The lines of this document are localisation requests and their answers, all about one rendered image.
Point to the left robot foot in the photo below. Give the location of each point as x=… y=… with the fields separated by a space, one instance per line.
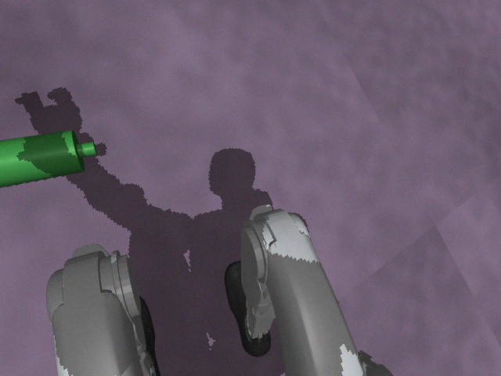
x=149 y=337

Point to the bottle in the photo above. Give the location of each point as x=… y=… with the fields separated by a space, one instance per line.
x=45 y=156

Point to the right robot foot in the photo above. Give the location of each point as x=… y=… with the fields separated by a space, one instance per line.
x=237 y=303

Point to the right robot hand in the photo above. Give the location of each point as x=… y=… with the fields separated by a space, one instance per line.
x=370 y=368

